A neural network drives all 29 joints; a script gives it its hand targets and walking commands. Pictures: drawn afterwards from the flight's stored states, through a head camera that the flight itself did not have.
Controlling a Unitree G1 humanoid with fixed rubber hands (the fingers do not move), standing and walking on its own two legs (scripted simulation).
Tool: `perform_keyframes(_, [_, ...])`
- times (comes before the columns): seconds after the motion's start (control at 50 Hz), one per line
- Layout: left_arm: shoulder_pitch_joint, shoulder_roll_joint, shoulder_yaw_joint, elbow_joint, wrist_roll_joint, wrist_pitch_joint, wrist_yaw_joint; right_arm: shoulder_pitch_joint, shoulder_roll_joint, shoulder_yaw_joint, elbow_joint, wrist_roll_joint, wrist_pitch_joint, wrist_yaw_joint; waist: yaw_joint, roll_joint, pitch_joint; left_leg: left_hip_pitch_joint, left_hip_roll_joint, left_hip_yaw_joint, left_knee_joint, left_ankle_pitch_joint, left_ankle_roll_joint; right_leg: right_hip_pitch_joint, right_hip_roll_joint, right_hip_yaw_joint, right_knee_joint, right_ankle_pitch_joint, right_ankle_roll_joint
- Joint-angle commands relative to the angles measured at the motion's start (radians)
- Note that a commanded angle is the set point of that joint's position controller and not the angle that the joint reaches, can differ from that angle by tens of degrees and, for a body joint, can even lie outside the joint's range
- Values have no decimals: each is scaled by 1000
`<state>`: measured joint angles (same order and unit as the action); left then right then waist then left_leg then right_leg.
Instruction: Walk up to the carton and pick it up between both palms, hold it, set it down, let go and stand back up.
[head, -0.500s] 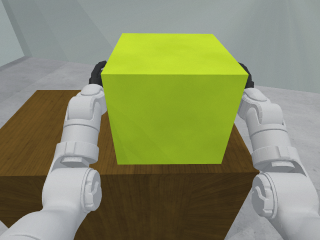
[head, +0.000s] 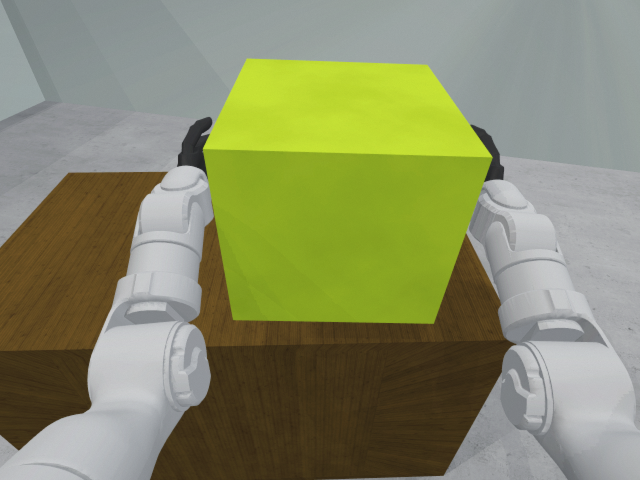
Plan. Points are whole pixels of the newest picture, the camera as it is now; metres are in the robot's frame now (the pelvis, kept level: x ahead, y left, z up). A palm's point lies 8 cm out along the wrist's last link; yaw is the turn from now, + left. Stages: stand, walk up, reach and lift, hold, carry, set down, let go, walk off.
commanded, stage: set down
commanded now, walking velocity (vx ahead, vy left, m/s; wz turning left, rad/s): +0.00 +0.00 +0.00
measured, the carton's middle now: (335, 184) +0.45 +0.01 +0.19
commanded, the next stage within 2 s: none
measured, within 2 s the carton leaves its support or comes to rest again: neither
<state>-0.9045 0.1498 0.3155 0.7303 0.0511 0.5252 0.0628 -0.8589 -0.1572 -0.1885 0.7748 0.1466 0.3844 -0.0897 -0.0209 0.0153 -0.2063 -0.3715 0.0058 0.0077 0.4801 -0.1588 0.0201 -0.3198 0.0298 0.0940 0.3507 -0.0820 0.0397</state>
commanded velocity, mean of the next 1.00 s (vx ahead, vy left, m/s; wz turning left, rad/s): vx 0.00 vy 0.00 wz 0.00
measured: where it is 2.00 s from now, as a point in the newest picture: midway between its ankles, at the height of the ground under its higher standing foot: outside the picture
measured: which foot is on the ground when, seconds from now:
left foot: down 0.00-1.00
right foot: down 0.00-1.00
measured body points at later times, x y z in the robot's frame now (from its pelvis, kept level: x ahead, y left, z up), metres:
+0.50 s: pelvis +0.04 +0.00 +0.00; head +0.03 +0.01 +0.45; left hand +0.46 +0.19 +0.16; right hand +0.46 -0.17 +0.16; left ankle +0.06 +0.10 -0.74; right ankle +0.06 -0.15 -0.74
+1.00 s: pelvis +0.04 +0.00 +0.00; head +0.03 +0.01 +0.45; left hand +0.47 +0.18 +0.15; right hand +0.45 -0.18 +0.15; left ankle +0.06 +0.10 -0.74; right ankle +0.06 -0.15 -0.74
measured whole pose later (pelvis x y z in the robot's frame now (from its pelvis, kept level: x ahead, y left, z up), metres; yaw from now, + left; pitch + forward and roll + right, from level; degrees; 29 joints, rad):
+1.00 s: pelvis +0.04 +0.00 +0.00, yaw +0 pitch +6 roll -2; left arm -0.74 0.13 0.24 0.73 0.05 0.28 0.05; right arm -0.70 -0.14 -0.12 0.73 0.15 0.17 -0.11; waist -0.02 0.01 -0.17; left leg -0.36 0.01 0.01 0.45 -0.20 0.02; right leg -0.31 0.03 0.09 0.31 -0.12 0.04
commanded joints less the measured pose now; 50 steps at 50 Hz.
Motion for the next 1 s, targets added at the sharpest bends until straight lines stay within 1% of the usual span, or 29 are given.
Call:
perform_keyframes(0.0, [-843,-647,-296,-228,-47,-156,-192,-1003,641,278,-286,30,-190,184,66,16,-438,294,10,-42,-283,-168,-20,325,43,-124,-66,-162,-35])
perform_keyframes(0.04, [-857,-669,-325,-238,-75,-188,-175,-1029,692,330,-335,35,-217,180,97,-25,-517,354,-16,-8,-239,-83,-30,282,33,-115,-86,-154,-38])
perform_keyframes(0.1, [-843,-652,-368,-282,-85,-220,-151,-923,717,386,-295,62,-229,177,104,-23,-566,394,-28,2,-209,29,-40,289,40,-118,-88,-87,-43])
perform_keyframes(0.12, [-777,-639,-343,-239,-67,-218,-151,-873,699,363,-248,41,-223,171,97,16,-506,390,-33,4,-217,16,-38,274,31,-118,-98,-84,-40])
perform_keyframes(0.14, [-821,-641,-381,-287,-91,-232,-146,-915,708,397,-332,59,-242,169,103,-20,-590,419,-26,-2,-192,95,-33,289,31,-116,-77,-20,-36])
perform_keyframes(0.16, [-745,-636,-384,-290,-83,-234,-144,-874,692,416,-325,55,-237,161,88,-8,-577,432,-22,-3,-177,164,-37,302,37,-122,-77,35,-41])
perform_keyframes(0.22, [-695,-655,-398,-317,-83,-230,-142,-845,684,468,-410,88,-252,144,107,-15,-603,482,-24,-8,-150,279,-47,322,47,-126,-78,121,-32])
perform_keyframes(0.28, [-688,-665,-447,-388,-97,-234,-145,-831,687,497,-456,105,-252,137,72,-6,-629,508,-25,-20,-129,339,-56,307,55,-124,-76,148,-35])
perform_keyframes(0.3, [-668,-651,-420,-392,-87,-225,-139,-809,697,499,-452,106,-252,135,95,-28,-583,500,-25,-14,-128,370,-54,311,56,-136,-69,177,-27])
perform_keyframes(0.32, [-666,-659,-464,-419,-99,-228,-142,-779,682,496,-436,125,-255,129,70,5,-610,530,-17,-17,-105,457,-71,293,54,-141,-56,232,-33])
perform_keyframes(0.34, [-621,-687,-510,-460,-130,-226,-148,-821,694,529,-558,130,-270,117,60,-10,-672,523,-26,-16,-88,510,-65,317,56,-131,-56,297,-32])
perform_keyframes(0.38, [-615,-710,-570,-556,-168,-233,-133,-796,715,584,-623,168,-274,103,53,-5,-750,554,-32,-17,-56,635,-77,359,65,-130,-40,425,-17])
perform_keyframes(0.4, [-650,-687,-568,-542,-152,-243,-135,-779,677,536,-592,146,-267,105,27,14,-694,584,-25,-35,-60,629,-99,292,76,-146,-63,334,-19])
perform_keyframes(0.44, [-615,-690,-540,-513,-140,-229,-146,-742,652,507,-580,128,-258,102,12,16,-652,562,-25,-34,-67,605,-97,296,61,-136,-64,344,-17])
perform_keyframes(0.46, [-622,-664,-520,-497,-133,-234,-159,-722,674,508,-559,109,-256,100,21,-22,-627,541,-30,-30,-71,546,-86,312,54,-138,-67,324,-14])
perform_keyframes(0.52, [-629,-697,-566,-573,-145,-246,-141,-732,681,538,-633,144,-267,117,37,23,-701,594,-15,-40,-53,638,-108,271,71,-142,-60,323,-23])
perform_keyframes(0.56, [-627,-686,-538,-502,-148,-247,-147,-734,680,515,-602,106,-263,114,30,-14,-665,547,-35,-24,-61,579,-92,282,57,-135,-68,344,-16])
perform_keyframes(0.62, [-608,-658,-467,-373,-103,-241,-171,-726,658,456,-496,51,-250,122,37,-28,-557,471,-37,-10,-114,384,-76,286,40,-134,-83,224,-16])
perform_keyframes(0.64, [-619,-690,-489,-387,-110,-248,-170,-756,653,443,-527,68,-267,123,24,8,-642,511,-24,-24,-106,405,-84,274,45,-132,-78,203,-31])
perform_keyframes(0.66, [-635,-668,-461,-381,-94,-248,-162,-750,656,441,-467,60,-262,138,51,26,-578,513,-21,-17,-116,389,-89,226,47,-138,-85,144,-32])
perform_keyframes(0.7, [-658,-667,-465,-384,-111,-270,-166,-711,673,447,-437,39,-264,141,36,-22,-559,509,-19,-15,-120,390,-80,255,43,-125,-84,164,-34])
perform_keyframes(0.72, [-687,-671,-479,-386,-103,-283,-168,-748,706,464,-433,39,-276,141,60,9,-591,482,-30,3,-124,381,-77,257,33,-126,-76,172,-30])
perform_keyframes(0.74, [-662,-661,-438,-316,-77,-277,-174,-725,691,425,-343,22,-263,144,60,12,-539,461,-26,2,-141,334,-75,252,31,-129,-79,148,-32])
perform_keyframes(0.76, [-644,-673,-429,-274,-81,-277,-175,-751,683,390,-371,-1,-272,148,42,0,-504,459,-19,-7,-150,295,-75,226,34,-139,-83,113,-35])
perform_keyframes(0.78, [-673,-670,-412,-295,-74,-285,-173,-735,663,380,-337,-5,-272,158,56,29,-510,473,-17,-1,-147,307,-85,226,37,-137,-85,81,-38])
perform_keyframes(0.82, [-683,-656,-388,-248,-64,-310,-178,-724,666,348,-282,-32,-289,170,49,-13,-512,440,-16,9,-168,232,-76,241,28,-130,-88,59,-37])
perform_keyframes(0.84, [-693,-672,-412,-276,-77,-330,-174,-751,704,414,-332,-18,-308,170,85,-12,-541,444,-22,8,-165,278,-65,258,27,-128,-82,95,-32])
perform_keyframes(0.94, [-684,-697,-406,-189,-85,-359,-158,-800,673,352,-343,-37,-347,180,76,25,-572,454,0,-4,-136,332,-98,201,45,-144,-79,74,-54])
perform_keyframes(0.98, [-738,-703,-446,-237,-96,-395,-143,-795,684,352,-293,-43,-364,186,63,28,-611,461,-2,-8,-128,358,-109,179,49,-149,-81,86,-53])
